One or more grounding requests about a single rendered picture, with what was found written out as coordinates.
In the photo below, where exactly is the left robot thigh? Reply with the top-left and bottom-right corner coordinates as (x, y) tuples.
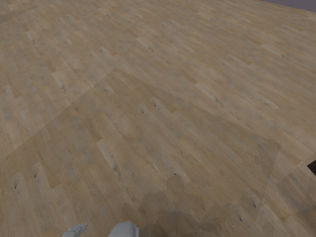
(108, 222), (139, 237)

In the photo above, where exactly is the left robot hand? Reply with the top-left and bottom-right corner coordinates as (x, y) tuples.
(61, 223), (88, 237)

